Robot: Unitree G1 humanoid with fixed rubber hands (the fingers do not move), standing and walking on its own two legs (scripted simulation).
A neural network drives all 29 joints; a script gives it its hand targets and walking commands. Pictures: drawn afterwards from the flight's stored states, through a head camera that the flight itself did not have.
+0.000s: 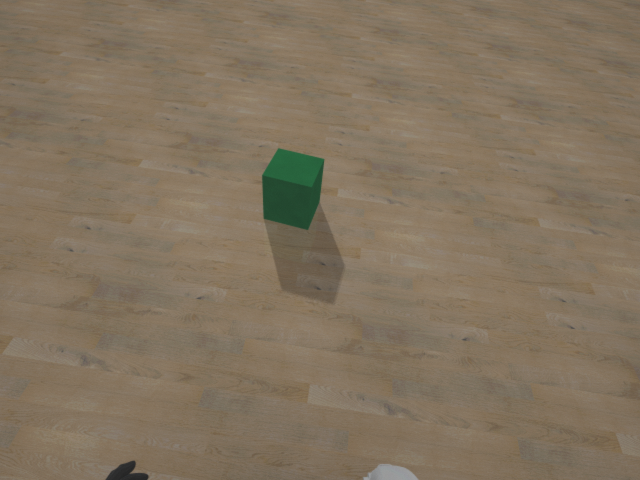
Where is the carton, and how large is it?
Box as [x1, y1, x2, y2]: [262, 148, 323, 229]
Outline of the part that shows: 278,148 262,175 264,218 307,229 319,201 323,159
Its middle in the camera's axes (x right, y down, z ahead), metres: -0.12 -0.23 +1.70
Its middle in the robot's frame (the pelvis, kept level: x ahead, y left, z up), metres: +1.37 -0.03 -0.66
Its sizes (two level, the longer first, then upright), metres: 0.210 0.200 0.250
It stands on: the floor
